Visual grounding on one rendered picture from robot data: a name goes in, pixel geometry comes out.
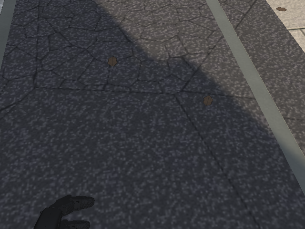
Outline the robot left hand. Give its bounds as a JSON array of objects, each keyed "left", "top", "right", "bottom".
[{"left": 33, "top": 195, "right": 94, "bottom": 229}]

